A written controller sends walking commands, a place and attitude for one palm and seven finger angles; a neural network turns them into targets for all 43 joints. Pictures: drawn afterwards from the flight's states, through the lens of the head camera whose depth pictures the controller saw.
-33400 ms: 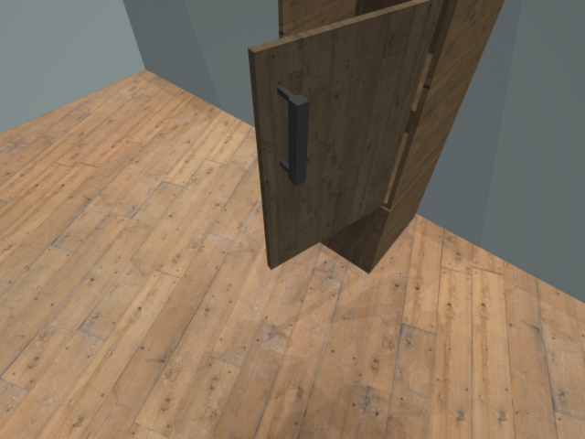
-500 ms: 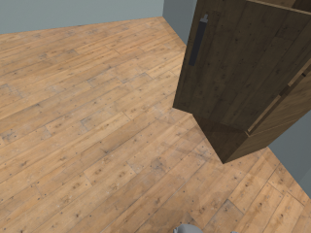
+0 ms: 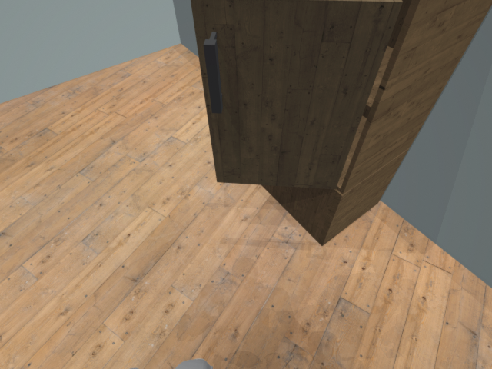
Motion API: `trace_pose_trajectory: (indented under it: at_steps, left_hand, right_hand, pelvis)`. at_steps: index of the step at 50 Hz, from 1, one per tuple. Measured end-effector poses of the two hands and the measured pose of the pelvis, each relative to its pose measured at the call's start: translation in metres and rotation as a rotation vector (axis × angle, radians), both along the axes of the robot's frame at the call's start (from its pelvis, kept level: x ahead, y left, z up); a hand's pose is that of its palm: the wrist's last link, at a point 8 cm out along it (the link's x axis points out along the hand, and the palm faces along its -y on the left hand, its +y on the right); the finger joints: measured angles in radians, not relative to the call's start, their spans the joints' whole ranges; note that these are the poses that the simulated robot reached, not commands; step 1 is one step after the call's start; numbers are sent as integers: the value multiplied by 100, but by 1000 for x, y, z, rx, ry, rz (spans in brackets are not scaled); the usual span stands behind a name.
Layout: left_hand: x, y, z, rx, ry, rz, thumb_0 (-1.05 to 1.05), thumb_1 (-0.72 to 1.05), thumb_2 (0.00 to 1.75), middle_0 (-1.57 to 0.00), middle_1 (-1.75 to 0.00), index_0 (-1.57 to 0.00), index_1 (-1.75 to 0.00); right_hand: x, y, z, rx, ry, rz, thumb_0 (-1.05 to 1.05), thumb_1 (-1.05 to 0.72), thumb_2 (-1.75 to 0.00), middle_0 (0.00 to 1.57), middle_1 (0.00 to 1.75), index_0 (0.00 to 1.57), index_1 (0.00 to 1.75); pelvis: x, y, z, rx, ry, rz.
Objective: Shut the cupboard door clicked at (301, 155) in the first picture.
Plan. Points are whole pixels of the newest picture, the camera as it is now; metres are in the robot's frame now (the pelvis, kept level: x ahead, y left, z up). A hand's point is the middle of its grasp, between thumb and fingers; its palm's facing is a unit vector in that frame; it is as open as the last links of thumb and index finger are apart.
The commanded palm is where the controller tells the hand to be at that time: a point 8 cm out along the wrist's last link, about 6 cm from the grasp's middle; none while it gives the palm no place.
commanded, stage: take the last steps up to it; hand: left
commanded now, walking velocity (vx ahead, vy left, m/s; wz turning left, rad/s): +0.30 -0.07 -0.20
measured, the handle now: (215, 74) +0.71 +0.09 +0.09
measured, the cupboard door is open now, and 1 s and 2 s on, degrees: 48 48 48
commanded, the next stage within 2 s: come to a stop and stand still in 0.64 s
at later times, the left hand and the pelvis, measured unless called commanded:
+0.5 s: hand (176, 324) +0.23 +0.16 -0.17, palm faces -0.18 -0.97 -0.18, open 7.4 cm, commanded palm none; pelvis +0.12 -0.02 +0.00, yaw -8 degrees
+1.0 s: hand (208, 300) +0.28 +0.10 -0.19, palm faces -0.05 -0.98 -0.17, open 7.3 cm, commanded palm none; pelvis +0.25 -0.07 -0.01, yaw -6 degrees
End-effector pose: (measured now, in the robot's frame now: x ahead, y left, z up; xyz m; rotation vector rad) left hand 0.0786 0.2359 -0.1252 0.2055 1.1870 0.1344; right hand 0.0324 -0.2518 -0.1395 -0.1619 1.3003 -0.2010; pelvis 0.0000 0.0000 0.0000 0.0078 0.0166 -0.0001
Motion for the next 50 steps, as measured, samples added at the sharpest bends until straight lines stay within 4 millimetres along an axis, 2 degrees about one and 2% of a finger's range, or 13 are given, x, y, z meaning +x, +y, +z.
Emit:
trace_pose_trajectory:
  at_steps: [6, 8, 11, 15, 19, 24, 28, 30, 32, 37, 42, 46, 50]
  left_hand:
    - [-5, 15, -28, -63, 53, 23, 1, 90, 90, -21, -30, -20, -30]
    - [-3, 20, -34, -69, 92, 9, 1, 91, 90, -20, -30, -20, -30]
    - [9, 24, -30, -74, 126, -26, 1, 91, 90, -20, -30, -20, -30]
    - [41, 23, -17, -73, 104, -46, 1, 91, 90, -20, -30, -20, -30]
    - [80, 10, -11, -63, 82, -83, 1, 91, 90, -20, -30, -20, -30]
    - [139, -23, -11, -46, 58, -156, 1, 91, 90, -20, -30, -19, -30]
    - [184, -54, -19, -27, -9, -177, 1, 91, 90, -20, -30, -20, -30]
    - [192, -66, -17, -32, -26, -156, 1, 91, 90, -20, -30, -20, -30]
    - [194, -75, -13, -38, -15, -128, 1, 91, 90, -20, -30, -20, -30]
    - [196, -78, -10, -23, 29, -66, -1, 95, 90, -20, -30, -20, -30]
    - [196, -81, -22, -45, 104, -37, 0, 94, 90, -20, -30, -20, -30]
    - [199, -87, -34, -60, 158, -9, 0, 92, 90, -20, -30, -20, -30]
    - [202, -88, -32, -52, 197, -7, 1, 93, 90, -20, -30, -20, -30]
  right_hand:
    - [22, 23, 3, -29, -72, 16, 1, -91, -90, 20, 30, 20, 30]
    - [20, 30, 5, -39, -83, 0, 1, -91, -90, 20, 30, 20, 30]
    - [8, 36, 13, -41, -56, -38, 1, -91, -90, 20, 30, 20, 30]
    - [-14, 42, 20, -25, 42, -77, 0, -91, -90, 20, 30, 20, 30]
    - [-32, 43, 19, 5, 140, -133, 1, -91, -90, 21, 30, 20, 30]
    - [-42, 34, 8, 54, 235, -215, 1, -91, -90, 21, 30, 20, 30]
    - [-33, 17, -13, 100, 295, -248, 1, -91, -90, 21, 30, 20, 30]
    - [-12, 6, -16, 107, 301, -236, 1, -91, -90, 20, 30, 20, 30]
    - [18, -7, -13, 98, 266, -216, 1, -91, -90, 20, 30, 20, 30]
    - [114, -35, -3, 56, 104, -146, 1, -91, -90, 20, 30, 20, 30]
    - [200, -49, 0, 11, -32, -85, 1, -93, -90, 20, 30, 20, 30]
    - [247, -48, 1, -4, -86, -52, 1, -93, -90, 20, 30, 20, 30]
    - [276, -45, 3, 3, -105, -40, 1, -92, -90, 20, 30, 20, 30]
  pelvis:
    - [20, 19, -12, -31, -3, -21]
    - [27, 22, -13, -25, -5, -46]
    - [39, 23, -5, -24, -4, -68]
    - [58, 20, 5, -32, 3, -80]
    - [79, 11, 7, -30, 4, -99]
    - [110, -12, 0, -15, 0, -130]
    - [139, -39, -17, -3, -10, -137]
    - [149, -46, -15, -14, -17, -124]
    - [161, -53, -9, -15, -17, -114]
    - [191, -66, 1, -17, -2, -96]
    - [223, -67, -3, -36, -11, -99]
    - [248, -67, -7, -26, -23, -105]
    - [255, -68, -6, -12, -11, -112]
